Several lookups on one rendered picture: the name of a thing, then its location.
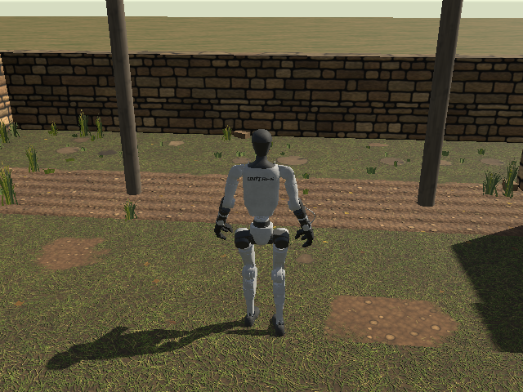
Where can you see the robot right forearm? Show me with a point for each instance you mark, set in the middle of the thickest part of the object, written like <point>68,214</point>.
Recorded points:
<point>302,217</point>

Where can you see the humanoid robot head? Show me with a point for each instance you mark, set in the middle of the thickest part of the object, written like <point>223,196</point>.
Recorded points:
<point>261,140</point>

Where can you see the robot left forearm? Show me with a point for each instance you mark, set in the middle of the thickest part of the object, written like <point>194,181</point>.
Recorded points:
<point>222,214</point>

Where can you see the left robot hand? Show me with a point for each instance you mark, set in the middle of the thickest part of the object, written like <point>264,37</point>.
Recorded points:
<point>225,228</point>

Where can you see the right robot hand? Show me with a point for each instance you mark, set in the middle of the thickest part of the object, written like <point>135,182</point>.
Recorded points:
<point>309,235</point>

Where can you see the robot right upper arm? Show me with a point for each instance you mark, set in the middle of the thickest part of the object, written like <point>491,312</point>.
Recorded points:
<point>287,173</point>

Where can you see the robot left upper arm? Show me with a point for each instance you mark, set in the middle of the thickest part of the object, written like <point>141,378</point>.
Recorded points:
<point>231,185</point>

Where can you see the left robot shin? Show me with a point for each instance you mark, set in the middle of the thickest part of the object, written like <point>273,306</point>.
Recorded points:
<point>249,288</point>

